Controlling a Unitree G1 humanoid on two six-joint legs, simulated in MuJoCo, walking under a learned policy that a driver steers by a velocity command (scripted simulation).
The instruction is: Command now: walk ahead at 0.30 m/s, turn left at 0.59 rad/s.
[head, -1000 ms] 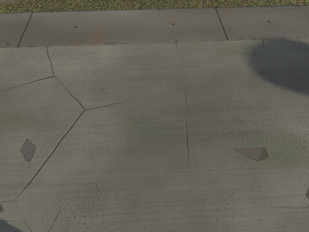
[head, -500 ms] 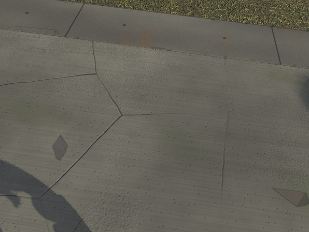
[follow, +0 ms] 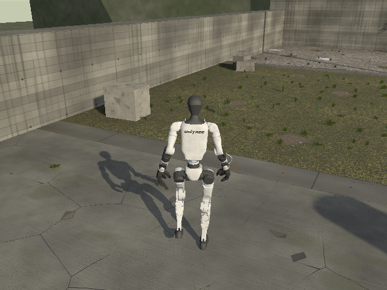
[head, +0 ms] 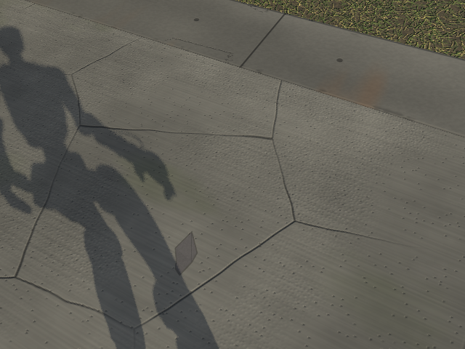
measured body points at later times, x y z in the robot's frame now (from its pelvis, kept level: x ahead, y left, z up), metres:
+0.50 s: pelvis +0.13 +0.03 -0.01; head +0.15 +0.04 +0.44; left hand +0.17 +0.28 -0.15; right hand +0.26 -0.19 -0.13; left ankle +0.20 +0.10 -0.74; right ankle +0.14 -0.11 -0.71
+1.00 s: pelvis +0.22 +0.06 -0.01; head +0.22 +0.07 +0.44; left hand +0.14 +0.30 -0.16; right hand +0.35 -0.18 -0.13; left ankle +0.22 +0.14 -0.75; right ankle +0.14 -0.08 -0.72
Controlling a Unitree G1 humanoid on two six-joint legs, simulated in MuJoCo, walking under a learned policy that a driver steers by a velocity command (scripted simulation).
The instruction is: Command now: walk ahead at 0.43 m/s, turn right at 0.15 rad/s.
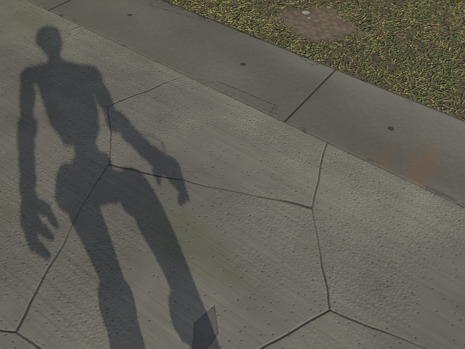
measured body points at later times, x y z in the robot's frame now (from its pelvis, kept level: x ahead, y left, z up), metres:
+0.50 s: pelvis +0.24 -0.04 -0.02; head +0.28 -0.06 +0.42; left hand +0.45 +0.16 -0.15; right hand +0.16 -0.28 -0.17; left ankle +0.07 +0.09 -0.64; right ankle +0.32 -0.10 -0.74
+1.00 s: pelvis +0.52 -0.10 -0.02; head +0.55 -0.12 +0.43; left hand +0.61 +0.17 -0.14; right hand +0.62 -0.41 -0.09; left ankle +0.68 -0.07 -0.74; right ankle +0.32 -0.10 -0.73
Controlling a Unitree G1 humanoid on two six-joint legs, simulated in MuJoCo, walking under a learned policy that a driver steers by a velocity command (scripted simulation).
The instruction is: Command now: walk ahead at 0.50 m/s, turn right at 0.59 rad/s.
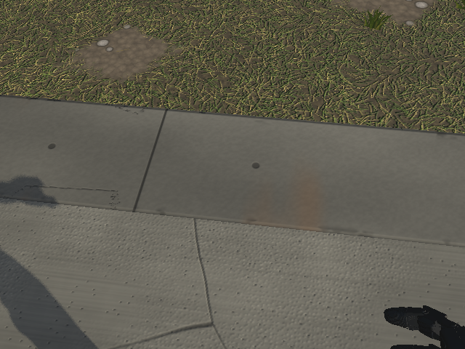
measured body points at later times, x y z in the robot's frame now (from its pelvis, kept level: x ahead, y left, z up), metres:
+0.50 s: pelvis +0.25 -0.02 +0.01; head +0.28 -0.04 +0.45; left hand +0.50 +0.15 -0.09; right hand +0.16 -0.26 -0.14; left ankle +0.12 +0.11 -0.71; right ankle +0.34 -0.12 -0.72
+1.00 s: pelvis +0.32 -0.04 +0.02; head +0.32 -0.03 +0.47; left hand +0.39 +0.19 -0.13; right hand +0.33 -0.27 -0.13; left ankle +0.34 +0.08 -0.72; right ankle +0.34 -0.12 -0.72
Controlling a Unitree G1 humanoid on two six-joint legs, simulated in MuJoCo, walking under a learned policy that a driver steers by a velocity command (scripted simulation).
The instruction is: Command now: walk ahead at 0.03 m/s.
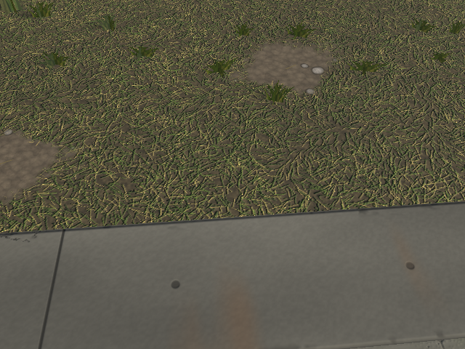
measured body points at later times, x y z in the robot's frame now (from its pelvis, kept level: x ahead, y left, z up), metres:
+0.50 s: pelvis +0.02 +0.01 +0.00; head +0.02 +0.01 +0.45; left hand +0.01 +0.23 -0.16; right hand +0.00 -0.21 -0.16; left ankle +0.00 +0.12 -0.74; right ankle +0.03 -0.08 -0.74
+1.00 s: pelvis +0.03 +0.01 +0.00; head +0.03 +0.01 +0.45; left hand -0.02 +0.23 -0.16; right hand -0.01 -0.20 -0.16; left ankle +0.00 +0.11 -0.73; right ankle +0.02 -0.08 -0.74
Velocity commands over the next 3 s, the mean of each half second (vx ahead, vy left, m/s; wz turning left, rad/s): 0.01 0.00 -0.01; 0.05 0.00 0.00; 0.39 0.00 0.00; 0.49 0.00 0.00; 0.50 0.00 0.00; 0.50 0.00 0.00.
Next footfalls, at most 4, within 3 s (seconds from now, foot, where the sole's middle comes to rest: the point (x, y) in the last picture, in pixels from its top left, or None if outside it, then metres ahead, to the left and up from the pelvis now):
1.60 right None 0.45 -0.03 -0.78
2.14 left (201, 279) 0.77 0.13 -0.78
2.70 right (253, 205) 1.08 -0.04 -0.78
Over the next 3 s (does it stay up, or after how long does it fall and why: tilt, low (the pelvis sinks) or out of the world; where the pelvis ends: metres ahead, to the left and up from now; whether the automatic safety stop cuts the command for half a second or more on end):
stays up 1.07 0.02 0.00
